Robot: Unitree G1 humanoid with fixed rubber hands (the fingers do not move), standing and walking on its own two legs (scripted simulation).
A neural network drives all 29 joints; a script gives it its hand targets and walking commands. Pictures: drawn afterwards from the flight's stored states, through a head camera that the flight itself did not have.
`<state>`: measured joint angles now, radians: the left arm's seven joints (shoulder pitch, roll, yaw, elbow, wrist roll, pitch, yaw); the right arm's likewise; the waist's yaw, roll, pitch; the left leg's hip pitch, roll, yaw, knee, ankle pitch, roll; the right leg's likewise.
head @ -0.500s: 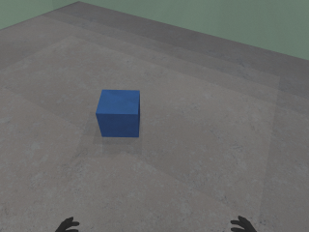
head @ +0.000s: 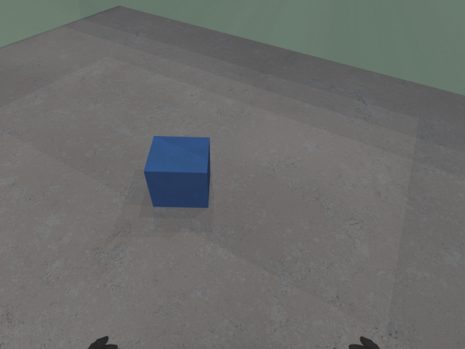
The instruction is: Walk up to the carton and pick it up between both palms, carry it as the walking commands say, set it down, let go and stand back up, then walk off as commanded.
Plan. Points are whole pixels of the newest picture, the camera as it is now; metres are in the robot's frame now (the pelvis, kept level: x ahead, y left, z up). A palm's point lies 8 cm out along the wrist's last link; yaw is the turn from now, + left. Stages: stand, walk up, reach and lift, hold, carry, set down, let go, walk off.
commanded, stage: walk up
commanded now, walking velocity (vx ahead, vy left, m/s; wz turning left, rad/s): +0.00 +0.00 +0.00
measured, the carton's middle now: (181, 172) +1.07 +0.25 -0.61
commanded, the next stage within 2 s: none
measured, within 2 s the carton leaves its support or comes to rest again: neither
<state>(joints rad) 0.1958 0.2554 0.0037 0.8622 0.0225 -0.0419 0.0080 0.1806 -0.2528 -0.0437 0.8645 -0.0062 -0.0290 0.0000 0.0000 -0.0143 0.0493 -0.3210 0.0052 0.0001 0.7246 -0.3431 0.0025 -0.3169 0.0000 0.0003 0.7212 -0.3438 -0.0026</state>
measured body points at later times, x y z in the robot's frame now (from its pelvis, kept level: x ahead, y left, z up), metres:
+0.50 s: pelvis +0.01 +0.10 +0.00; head +0.03 +0.11 +0.45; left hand +0.07 +0.36 -0.15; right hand +0.08 -0.16 -0.13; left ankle +0.03 +0.19 -0.72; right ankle +0.02 -0.10 -0.69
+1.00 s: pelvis +0.17 +0.14 +0.01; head +0.19 +0.15 +0.46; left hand +0.32 +0.38 -0.12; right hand +0.06 -0.12 -0.11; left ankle +0.03 +0.19 -0.72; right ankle +0.23 -0.01 -0.67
